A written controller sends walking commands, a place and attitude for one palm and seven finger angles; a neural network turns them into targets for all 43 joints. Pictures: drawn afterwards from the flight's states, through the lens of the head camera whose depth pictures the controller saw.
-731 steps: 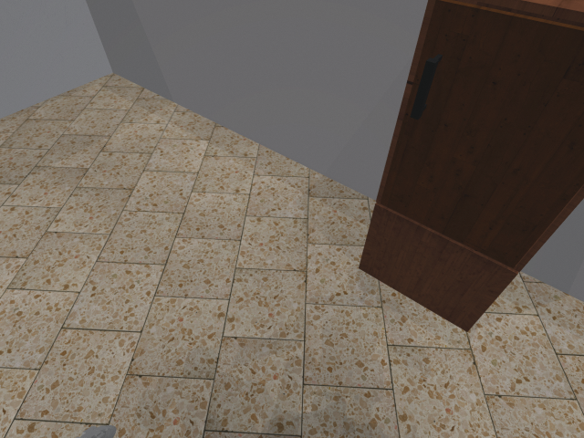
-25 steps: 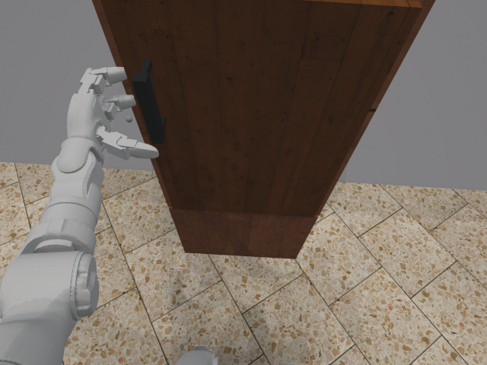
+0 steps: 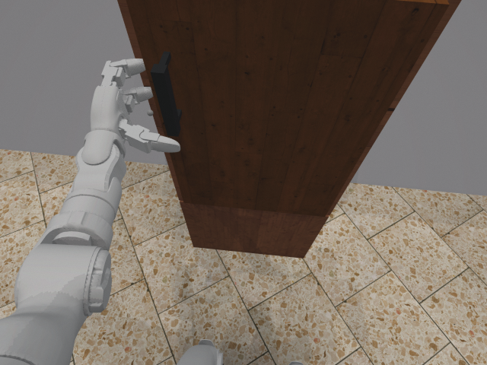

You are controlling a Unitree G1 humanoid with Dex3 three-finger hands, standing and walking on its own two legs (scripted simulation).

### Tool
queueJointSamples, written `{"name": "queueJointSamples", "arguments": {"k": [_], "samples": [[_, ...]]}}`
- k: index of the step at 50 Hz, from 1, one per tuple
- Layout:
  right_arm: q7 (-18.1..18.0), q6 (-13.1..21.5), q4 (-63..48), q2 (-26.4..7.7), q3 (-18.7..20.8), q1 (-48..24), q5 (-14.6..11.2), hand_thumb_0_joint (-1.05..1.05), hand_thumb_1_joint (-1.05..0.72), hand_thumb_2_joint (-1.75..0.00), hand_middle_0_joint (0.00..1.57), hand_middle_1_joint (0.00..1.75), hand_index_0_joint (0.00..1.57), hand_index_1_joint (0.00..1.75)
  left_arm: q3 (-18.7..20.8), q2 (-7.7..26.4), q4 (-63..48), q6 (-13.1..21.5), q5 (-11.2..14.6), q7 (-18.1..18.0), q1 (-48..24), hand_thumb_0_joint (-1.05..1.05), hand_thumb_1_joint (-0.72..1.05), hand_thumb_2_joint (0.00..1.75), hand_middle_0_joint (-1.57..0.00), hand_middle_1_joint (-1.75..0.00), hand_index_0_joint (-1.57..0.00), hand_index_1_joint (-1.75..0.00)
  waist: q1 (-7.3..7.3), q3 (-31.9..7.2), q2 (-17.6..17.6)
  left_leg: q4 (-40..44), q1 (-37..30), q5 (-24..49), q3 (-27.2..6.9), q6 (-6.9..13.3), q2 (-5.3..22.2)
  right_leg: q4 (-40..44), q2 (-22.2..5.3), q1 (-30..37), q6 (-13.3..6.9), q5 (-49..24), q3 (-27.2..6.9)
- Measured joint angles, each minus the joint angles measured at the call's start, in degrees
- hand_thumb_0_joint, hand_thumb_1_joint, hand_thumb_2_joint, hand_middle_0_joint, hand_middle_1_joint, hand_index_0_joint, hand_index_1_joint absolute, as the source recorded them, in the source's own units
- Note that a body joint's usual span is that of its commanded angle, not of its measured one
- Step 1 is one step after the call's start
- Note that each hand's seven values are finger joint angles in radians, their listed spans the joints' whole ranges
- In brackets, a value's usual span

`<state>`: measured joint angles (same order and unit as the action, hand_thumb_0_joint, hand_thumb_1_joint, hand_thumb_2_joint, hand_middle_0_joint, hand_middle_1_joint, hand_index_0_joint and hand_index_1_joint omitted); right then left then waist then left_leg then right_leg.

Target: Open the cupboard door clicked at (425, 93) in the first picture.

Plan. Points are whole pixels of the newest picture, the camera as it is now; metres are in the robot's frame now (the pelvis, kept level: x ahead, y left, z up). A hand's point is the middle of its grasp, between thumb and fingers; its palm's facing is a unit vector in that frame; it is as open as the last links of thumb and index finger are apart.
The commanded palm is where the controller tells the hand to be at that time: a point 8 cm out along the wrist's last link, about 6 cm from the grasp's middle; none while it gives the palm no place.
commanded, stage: slide the fingers in behind the handle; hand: left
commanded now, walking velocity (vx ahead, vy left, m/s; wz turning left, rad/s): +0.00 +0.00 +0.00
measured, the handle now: (170, 96) +0.52 +0.15 +0.12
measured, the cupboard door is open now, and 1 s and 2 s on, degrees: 0 0 0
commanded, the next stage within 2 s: move the hooked fingers beside the handle in 0.10 s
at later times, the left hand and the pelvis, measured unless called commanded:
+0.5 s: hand (149, 113) +0.48 +0.17 +0.12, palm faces +0.05 -1.00 -0.03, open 15.3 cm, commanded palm +0.46 +0.17 +0.12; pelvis +0.00 +0.00 +0.00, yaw -1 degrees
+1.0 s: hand (144, 110) +0.48 +0.18 +0.12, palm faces +0.01 -1.00 -0.01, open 14.8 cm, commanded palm +0.46 +0.21 +0.12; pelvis +0.01 -0.01 +0.00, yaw -2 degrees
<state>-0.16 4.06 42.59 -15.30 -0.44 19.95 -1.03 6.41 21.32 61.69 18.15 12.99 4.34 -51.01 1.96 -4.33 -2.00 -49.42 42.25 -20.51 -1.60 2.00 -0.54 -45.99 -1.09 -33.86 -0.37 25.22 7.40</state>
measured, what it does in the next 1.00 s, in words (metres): stands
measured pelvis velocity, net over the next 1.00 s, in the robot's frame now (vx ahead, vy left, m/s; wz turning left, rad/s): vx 0.01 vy -0.01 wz -0.04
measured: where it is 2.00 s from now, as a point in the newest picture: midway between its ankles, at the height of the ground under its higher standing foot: outside the picture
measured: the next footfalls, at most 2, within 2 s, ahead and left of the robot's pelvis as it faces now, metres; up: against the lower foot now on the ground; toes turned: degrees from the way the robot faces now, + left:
none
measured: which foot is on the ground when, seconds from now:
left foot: down 0.00-1.00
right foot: down 0.00-1.00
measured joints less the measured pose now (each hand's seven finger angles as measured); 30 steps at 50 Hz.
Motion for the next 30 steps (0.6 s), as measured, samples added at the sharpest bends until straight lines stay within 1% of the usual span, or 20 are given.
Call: {"name": "queueJointSamples", "arguments": {"k": [16,30], "samples": [[0.1,0.5,0.0,-0.1,0.1,0.1,-0.1,0.0,-0.9,-0.9,0.2,0.3,0.21,0.3,0.0,-0.2,-1.3,-0.1,0.1,-0.2,1.2,-0.01,-0.5,0.3,-0.04,-1.12,-0.01,-1.12,0.04,-0.1,-0.2,0.2,-0.4,0.1,0.2,0.1,0.0,0.2,0.1,0.2,0.1,-0.1,-0.4],[-0.6,-0.6,-0.6,-0.3,-0.1,0.0,-0.4,0.0,-0.9,-0.9,0.2,0.3,0.21,0.3,2.8,1.0,-0.7,0.3,-0.2,2.7,2.3,-0.01,-0.5,0.3,-0.07,-1.12,-0.04,-1.12,0.52,-0.1,-0.2,1.0,-1.3,0.0,0.7,-0.1,0.4,0.9,0.5,0.8,0.0,-0.3,-1.0]]}}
